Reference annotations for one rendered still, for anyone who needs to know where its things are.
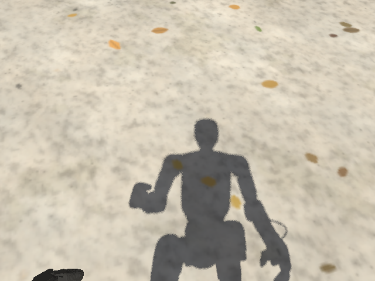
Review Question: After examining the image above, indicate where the left robot hand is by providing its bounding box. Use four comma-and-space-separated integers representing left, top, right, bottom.
32, 269, 84, 281

